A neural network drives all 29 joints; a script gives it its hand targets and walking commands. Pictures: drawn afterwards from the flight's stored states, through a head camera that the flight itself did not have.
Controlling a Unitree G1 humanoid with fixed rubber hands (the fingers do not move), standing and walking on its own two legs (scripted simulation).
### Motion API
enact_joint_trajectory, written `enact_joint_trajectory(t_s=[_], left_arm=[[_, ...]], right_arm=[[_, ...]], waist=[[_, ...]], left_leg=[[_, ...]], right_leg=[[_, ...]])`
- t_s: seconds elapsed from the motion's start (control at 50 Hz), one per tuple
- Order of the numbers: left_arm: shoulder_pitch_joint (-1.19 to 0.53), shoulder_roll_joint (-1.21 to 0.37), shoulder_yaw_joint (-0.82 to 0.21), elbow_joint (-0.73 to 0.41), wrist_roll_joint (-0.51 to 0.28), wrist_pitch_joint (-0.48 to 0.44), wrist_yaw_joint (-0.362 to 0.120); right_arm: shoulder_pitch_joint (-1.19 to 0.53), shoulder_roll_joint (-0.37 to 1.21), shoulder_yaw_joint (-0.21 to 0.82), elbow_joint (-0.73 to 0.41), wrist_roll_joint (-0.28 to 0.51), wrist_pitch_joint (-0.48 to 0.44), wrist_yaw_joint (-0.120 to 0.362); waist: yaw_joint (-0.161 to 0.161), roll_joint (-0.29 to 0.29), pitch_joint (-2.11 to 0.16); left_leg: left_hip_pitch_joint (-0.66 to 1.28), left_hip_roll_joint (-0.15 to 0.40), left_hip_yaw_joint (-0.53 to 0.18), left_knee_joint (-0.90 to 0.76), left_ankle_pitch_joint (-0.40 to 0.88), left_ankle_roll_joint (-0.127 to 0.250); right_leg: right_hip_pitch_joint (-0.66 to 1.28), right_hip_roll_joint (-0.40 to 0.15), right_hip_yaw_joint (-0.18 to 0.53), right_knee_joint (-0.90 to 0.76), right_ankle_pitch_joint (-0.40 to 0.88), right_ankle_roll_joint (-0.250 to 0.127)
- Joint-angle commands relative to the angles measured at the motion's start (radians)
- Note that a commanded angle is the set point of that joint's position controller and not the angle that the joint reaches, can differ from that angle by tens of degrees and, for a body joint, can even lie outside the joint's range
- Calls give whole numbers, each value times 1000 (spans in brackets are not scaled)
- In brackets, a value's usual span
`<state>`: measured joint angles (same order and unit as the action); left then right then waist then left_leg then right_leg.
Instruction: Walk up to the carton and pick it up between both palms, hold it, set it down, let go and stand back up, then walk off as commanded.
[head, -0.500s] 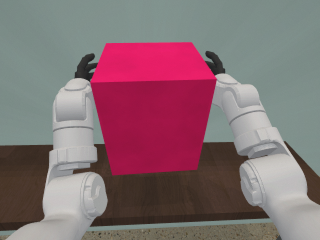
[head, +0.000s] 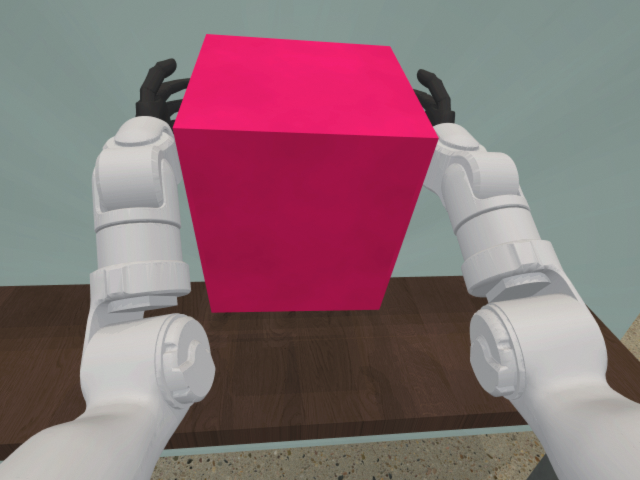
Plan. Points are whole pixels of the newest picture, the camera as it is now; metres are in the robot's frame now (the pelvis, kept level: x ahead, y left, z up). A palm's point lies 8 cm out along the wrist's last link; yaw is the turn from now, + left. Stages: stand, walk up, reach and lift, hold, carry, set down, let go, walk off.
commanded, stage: set down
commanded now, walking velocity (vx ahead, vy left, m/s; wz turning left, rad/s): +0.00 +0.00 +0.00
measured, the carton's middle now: (299, 182) +0.38 +0.01 +0.27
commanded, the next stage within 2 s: none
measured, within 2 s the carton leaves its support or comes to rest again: neither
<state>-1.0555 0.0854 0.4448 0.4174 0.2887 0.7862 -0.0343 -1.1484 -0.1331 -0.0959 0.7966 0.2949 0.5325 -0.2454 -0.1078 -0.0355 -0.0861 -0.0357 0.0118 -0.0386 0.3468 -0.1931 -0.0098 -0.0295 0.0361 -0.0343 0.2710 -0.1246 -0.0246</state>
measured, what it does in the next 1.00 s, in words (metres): stands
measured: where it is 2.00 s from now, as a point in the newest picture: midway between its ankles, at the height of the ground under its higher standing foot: outside the picture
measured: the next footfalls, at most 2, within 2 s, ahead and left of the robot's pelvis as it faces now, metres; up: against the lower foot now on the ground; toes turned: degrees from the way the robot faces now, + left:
none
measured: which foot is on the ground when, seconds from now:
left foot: down 0.00-1.00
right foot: down 0.00-1.00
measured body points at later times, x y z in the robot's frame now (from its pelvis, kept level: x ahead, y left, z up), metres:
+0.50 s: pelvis +0.00 -0.02 +0.00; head -0.04 +0.02 +0.45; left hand +0.39 +0.17 +0.25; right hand +0.42 -0.13 +0.24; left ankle +0.01 +0.12 -0.75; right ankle +0.03 -0.10 -0.75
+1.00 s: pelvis +0.01 -0.02 +0.00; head -0.03 +0.02 +0.45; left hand +0.39 +0.18 +0.23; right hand +0.44 -0.12 +0.22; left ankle +0.01 +0.12 -0.75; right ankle +0.03 -0.10 -0.75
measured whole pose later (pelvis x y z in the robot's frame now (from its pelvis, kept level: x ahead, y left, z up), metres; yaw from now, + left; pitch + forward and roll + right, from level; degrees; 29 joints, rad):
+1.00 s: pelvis +0.01 -0.02 +0.00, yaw +2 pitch -7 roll -1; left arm -0.78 -0.03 0.35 0.20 0.35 0.65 0.03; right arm -0.94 -0.08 -0.09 0.87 0.14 0.16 -0.10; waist -0.02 -0.09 0.04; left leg -0.01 0.03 -0.08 0.31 -0.18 -0.04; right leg 0.00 0.05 -0.08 0.26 -0.14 -0.05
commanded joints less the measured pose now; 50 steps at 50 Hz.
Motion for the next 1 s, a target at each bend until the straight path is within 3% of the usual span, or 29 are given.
enact_joint_trajectory(t_s=[0.0,0.08,0.14,0.2,0.3,0.34,0.38,0.42,0.48,0.56,0.62,0.74,0.88,0.98], left_arm=[[-497,-459,-225,76,-30,-111,-165],[-401,-439,-213,67,9,-118,-180],[-392,-440,-245,17,-11,-134,-188],[-431,-463,-310,-74,-47,-170,-178],[-405,-571,-502,-258,-101,-212,-129],[-354,-584,-524,-274,-95,-203,-119],[-335,-579,-517,-280,-80,-187,-112],[-336,-564,-501,-270,-73,-176,-106],[-364,-557,-490,-272,-75,-176,-87],[-330,-537,-436,-208,-61,-171,-70],[-258,-504,-366,-126,-29,-151,-78],[-236,-492,-358,-126,-32,-143,-90],[-284,-580,-504,-276,-72,-173,-66],[-245,-603,-535,-291,-61,-172,-38]], right_arm=[[-634,470,101,-63,-30,-173,199],[-529,431,93,20,-79,-216,222],[-525,448,99,-33,-89,-258,213],[-554,464,100,-139,-99,-321,198],[-539,483,212,-324,-81,-403,181],[-514,463,221,-333,-87,-412,180],[-489,441,197,-300,-102,-414,191],[-484,442,180,-276,-117,-416,205],[-504,461,190,-271,-123,-423,226],[-531,464,204,-261,-130,-427,244],[-502,436,174,-209,-152,-415,252],[-441,422,157,-137,-153,-402,252],[-443,441,188,-193,-125,-444,249],[-412,411,163,-167,-125,-454,267]], waist=[[60,94,-228],[52,23,-138],[35,-20,-132],[16,-6,-206],[-11,83,-378],[-11,107,-379],[-4,121,-352],[13,114,-330],[54,101,-344],[103,43,-318],[116,-10,-240],[99,-30,-207],[57,79,-341],[54,130,-345]], left_leg=[[-61,-22,39,-116,91,-16],[-53,-35,55,-125,116,-2],[-16,-49,61,-102,197,-1],[37,-57,56,-61,316,-11],[198,-53,30,29,563,-50],[214,-51,31,29,537,-56],[187,-49,35,4,432,-52],[136,-47,41,-25,313,-41],[81,-47,48,-42,232,-26],[53,-44,65,-49,216,-6],[24,-41,75,-74,163,11],[36,-39,82,-72,227,9],[130,-34,58,-3,445,-37],[147,-26,48,-2,438,-54]], right_leg=[[170,39,-31,-17,8,58],[185,36,-57,-34,9,66],[180,30,-69,-43,57,67],[194,25,-76,-34,149,65],[230,27,-77,-9,301,59],[223,22,-74,-13,274,56],[204,18,-78,-13,192,55],[187,12,-78,-14,114,55],[178,7,-78,-1,76,57],[162,4,-78,0,76,61],[150,4,-79,-14,36,63],[164,7,-81,-18,98,64],[172,17,-79,3,242,47],[133,20,-81,-6,187,34]])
